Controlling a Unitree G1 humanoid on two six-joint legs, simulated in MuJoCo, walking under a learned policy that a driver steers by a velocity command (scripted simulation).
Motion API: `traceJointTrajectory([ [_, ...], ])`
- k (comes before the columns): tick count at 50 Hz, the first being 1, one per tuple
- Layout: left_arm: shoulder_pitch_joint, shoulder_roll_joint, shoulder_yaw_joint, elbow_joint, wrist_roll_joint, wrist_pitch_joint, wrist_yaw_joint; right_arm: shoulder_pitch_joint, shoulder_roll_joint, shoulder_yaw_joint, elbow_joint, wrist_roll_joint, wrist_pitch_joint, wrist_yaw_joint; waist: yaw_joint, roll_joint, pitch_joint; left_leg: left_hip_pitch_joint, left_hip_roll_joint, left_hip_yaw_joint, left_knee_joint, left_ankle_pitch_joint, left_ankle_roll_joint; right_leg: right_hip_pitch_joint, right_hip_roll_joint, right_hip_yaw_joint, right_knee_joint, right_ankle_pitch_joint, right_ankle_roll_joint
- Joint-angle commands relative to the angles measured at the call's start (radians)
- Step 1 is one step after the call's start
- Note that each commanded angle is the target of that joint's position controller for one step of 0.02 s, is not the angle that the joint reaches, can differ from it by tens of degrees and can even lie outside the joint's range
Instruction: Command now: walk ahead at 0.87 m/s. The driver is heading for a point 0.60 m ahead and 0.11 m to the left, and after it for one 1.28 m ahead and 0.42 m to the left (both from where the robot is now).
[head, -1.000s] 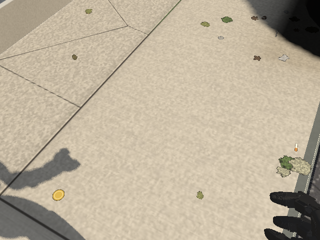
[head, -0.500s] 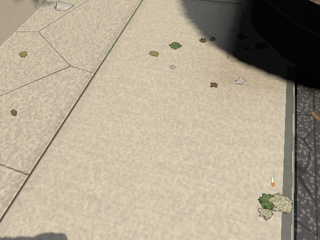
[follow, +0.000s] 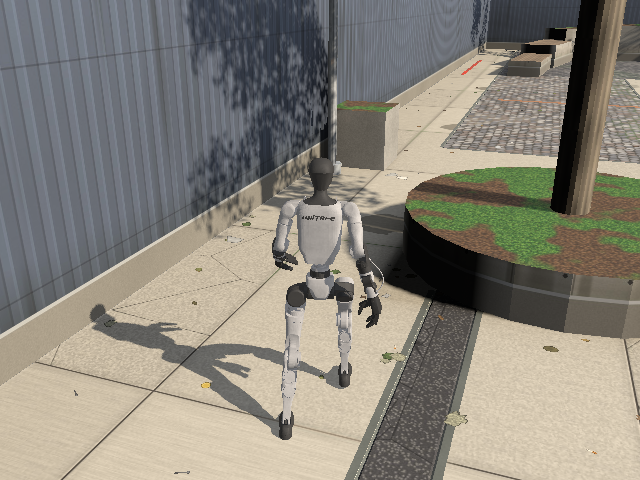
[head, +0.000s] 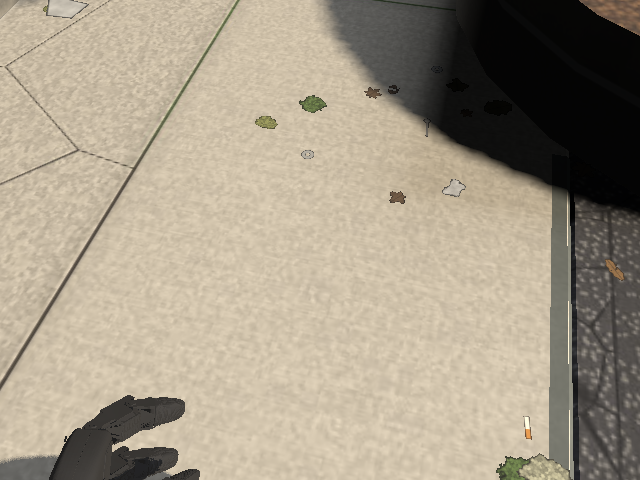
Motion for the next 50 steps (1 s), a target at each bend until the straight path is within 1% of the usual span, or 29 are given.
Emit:
traceJointTrajectory([
  [1,0.186,0.157,0.069,-0.029,-0.010,0.008,0.028,-0.101,-0.213,-0.039,-0.070,-0.006,-0.017,-0.007,0.258,0.180,-0.072,-0.292,0.148,0.026,0.281,1.180,0.158,0.533,0.107,-0.078,-0.004,-0.027,-0.054],
  [2,0.393,0.199,0.095,0.036,-0.016,0.025,0.044,-0.127,-0.214,-0.037,-0.082,-0.014,-0.017,-0.012,0.366,0.156,-0.157,-0.466,0.118,0.025,0.538,1.150,0.127,0.817,0.079,-0.035,-0.001,-0.049,-0.069],
  [3,0.556,0.296,0.117,0.098,0.002,0.037,0.066,-0.115,-0.089,-0.007,-0.129,-0.031,-0.025,-0.013,0.364,-0.110,-0.266,-0.769,0.002,0.000,0.980,0.534,0.090,1.108,-0.139,0.326,-0.080,-0.372,-0.118],
  [4,0.575,0.304,0.101,0.108,0.019,0.023,0.059,-0.057,-0.002,0.017,-0.147,0.005,-0.061,-0.013,0.278,-0.362,-0.424,-0.896,-0.130,-0.160,1.245,-0.049,0.108,1.128,-0.307,0.874,-0.400,-0.765,-0.195],
  [5,0.497,0.213,0.078,0.108,0.015,0.012,0.054,-0.164,-0.097,-0.012,-0.175,0.052,-0.079,-0.008,0.269,-0.252,-0.236,-1.035,-0.083,-0.193,1.342,0.000,0.133,1.008,-0.316,0.932,-0.519,-0.797,-0.170],
  [6,0.445,0.176,0.068,0.113,0.020,0.003,0.050,-0.271,-0.103,-0.013,-0.212,0.066,-0.087,-0.005,0.245,-0.162,-0.082,-1.086,-0.038,-0.149,1.338,0.067,0.146,0.853,-0.300,0.774,-0.505,-0.620,-0.166],
  [7,0.374,0.154,0.062,0.121,0.030,-0.006,0.043,-0.301,-0.081,-0.007,-0.221,0.044,-0.085,-0.006,0.187,-0.063,-0.019,-1.040,0.013,-0.131,1.274,0.136,0.150,0.693,-0.262,0.636,-0.499,-0.439,-0.161],
  [9,0.267,0.074,0.044,0.128,0.054,-0.014,0.034,-0.222,-0.055,-0.012,-0.196,0.022,-0.049,0.002,0.074,-0.126,0.001,-0.909,0.075,-0.141,1.199,0.215,0.145,0.481,-0.182,0.456,-0.514,-0.351,-0.149],
  [10,0.247,0.056,0.041,0.136,0.043,-0.018,0.033,-0.209,-0.043,-0.011,-0.187,0.021,-0.028,0.006,0.050,-0.137,0.025,-0.894,0.086,-0.136,1.170,0.212,0.136,0.424,-0.167,0.404,-0.548,-0.333,-0.151],
  [12,0.243,0.076,0.047,0.157,0.032,-0.033,0.038,-0.248,-0.037,-0.009,-0.192,0.022,0.005,0.001,0.038,-0.111,0.091,-0.950,0.083,-0.140,1.122,0.278,0.113,0.369,-0.165,0.282,-0.605,-0.242,-0.134],
  [15,0.297,0.088,0.051,0.184,0.041,-0.047,0.059,-0.397,-0.061,-0.016,-0.238,0.016,0.004,-0.003,0.086,-0.067,0.147,-1.022,0.029,-0.151,0.916,0.479,0.095,0.384,-0.130,0.091,-0.641,-0.018,-0.087],
  [21,0.427,0.128,0.042,0.231,0.044,-0.046,0.093,-0.603,-0.028,-0.006,-0.317,0.025,-0.029,0.061,0.164,-0.009,0.153,-0.944,-0.049,0.011,0.549,0.745,0.146,0.610,-0.120,-0.112,-0.671,0.295,0.036],
  [23,0.433,0.178,0.049,0.227,0.051,-0.027,0.108,-0.631,-0.052,-0.016,-0.350,0.026,-0.037,0.085,0.150,-0.060,0.116,-0.879,-0.116,0.099,0.478,0.682,0.170,0.742,-0.135,-0.148,-0.571,0.746,0.075],
  [25,0.429,0.240,0.067,0.214,0.065,0.008,0.137,-0.562,-0.100,-0.038,-0.360,0.038,-0.026,0.093,0.081,-0.145,0.035,-0.792,-0.197,0.182,0.499,0.522,0.188,0.873,-0.164,-0.165,-0.355,1.273,0.097],
  [27,0.313,0.276,0.082,0.172,0.077,0.035,0.147,-0.141,-0.214,-0.091,-0.263,0.037,0.006,0.075,-0.128,-0.189,-0.135,-0.373,-0.193,0.104,0.538,0.381,0.259,0.748,-0.191,-0.133,0.123,1.457,0.078],
  [28,0.231,0.245,0.075,0.145,0.063,0.022,0.133,0.040,-0.247,-0.106,-0.215,0.032,0.023,0.050,-0.212,-0.055,-0.161,-0.110,-0.143,-0.025,0.464,0.352,0.293,0.501,-0.067,-0.148,0.551,0.889,0.072],
  [29,0.357,0.009,0.015,0.082,0.043,-0.027,0.100,-0.045,-0.282,-0.106,-0.226,0.009,0.018,0.041,0.002,0.376,-0.171,0.204,0.069,-0.533,0.414,0.090,0.504,-0.081,0.138,0.015,1.010,-0.373,0.135],
  [30,0.300,0.073,0.004,0.026,0.001,-0.089,0.071,-0.094,-0.194,-0.083,-0.264,-0.015,0.006,0.034,-0.021,0.217,-0.293,0.216,0.145,-0.902,0.163,-0.320,0.544,-0.206,0.125,0.225,1.003,-0.312,0.052],
  [31,0.176,0.127,0.016,-0.014,-0.021,-0.114,0.061,-0.084,-0.151,-0.075,-0.274,-0.031,-0.009,0.030,-0.029,0.078,-0.179,0.100,0.135,-0.878,0.074,-0.310,0.469,-0.206,0.076,0.235,0.889,-0.239,0.004],
  [32,0.157,0.113,0.014,-0.028,-0.010,-0.120,0.061,-0.139,-0.131,-0.068,-0.272,-0.030,-0.023,0.039,0.053,-0.115,-0.071,-0.095,0.114,-0.812,0.044,-0.215,0.434,-0.158,0.037,0.227,0.755,-0.180,-0.010],
  [33,0.178,0.105,0.016,-0.010,0.017,-0.109,0.066,-0.215,-0.121,-0.063,-0.293,-0.022,-0.033,0.040,0.105,-0.144,-0.032,-0.245,0.070,-0.732,0.047,-0.124,0.428,-0.083,0.002,0.232,0.660,-0.160,0.001],
  [36,0.226,0.135,0.034,0.002,0.041,-0.059,0.079,-0.313,-0.115,-0.057,-0.324,-0.004,-0.027,0.021,0.178,-0.102,0.071,-0.534,-0.046,-0.533,0.018,0.051,0.406,0.041,-0.050,0.204,0.460,-0.134,0.079],
  [39,0.020,0.084,0.017,-0.080,0.062,-0.051,0.088,-0.284,-0.131,-0.061,-0.313,0.013,-0.025,-0.011,0.108,-0.048,0.129,-0.742,-0.132,-0.386,0.018,0.209,0.365,0.179,-0.017,0.128,0.125,0.118,0.134],
  [41,-0.060,0.052,0.013,-0.111,0.046,-0.051,0.083,-0.242,-0.152,-0.070,-0.294,0.021,-0.017,-0.017,0.051,0.003,0.097,-0.795,-0.154,-0.363,0.038,0.178,0.310,0.333,0.035,0.100,-0.053,0.282,0.150],
  [45,-0.090,0.132,0.055,-0.126,-0.010,-0.058,0.082,-0.193,-0.131,-0.075,-0.265,0.040,-0.008,-0.023,0.031,0.075,0.047,-0.530,-0.113,-0.480,0.171,0.105,0.258,0.352,0.046,0.191,-0.234,0.257,0.162],
  [47,0.016,0.184,0.088,-0.103,-0.021,-0.069,0.081,-0.206,-0.132,-0.080,-0.267,0.027,0.006,-0.023,0.103,0.102,-0.018,-0.412,-0.087,-0.500,0.329,0.313,0.226,0.437,0.049,0.181,-0.243,0.141,0.129],
  [48,0.193,0.215,0.111,-0.073,-0.025,-0.070,0.085,-0.234,-0.124,-0.075,-0.282,0.008,0.010,-0.014,0.207,0.099,-0.133,-0.417,-0.115,-0.454,0.537,0.459,0.187,0.622,0.017,0.171,-0.204,0.085,0.098],
  [49,0.443,0.256,0.119,-0.040,-0.014,-0.059,0.097,-0.253,-0.044,-0.044,-0.319,-0.026,0.010,-0.002,0.304,0.019,-0.329,-0.604,-0.146,-0.369,0.885,0.347,0.159,0.980,-0.141,0.320,-0.111,-0.128,0.055],
  [50,0.485,0.348,0.128,-0.002,0.033,-0.055,0.073,-0.052,0.054,-0.008,-0.366,0.043,-0.004,0.006,0.164,-0.524,-0.480,-0.965,-0.240,-0.264,1.232,-0.156,0.116,1.266,-0.403,0.980,-0.360,-0.588,-0.142],
])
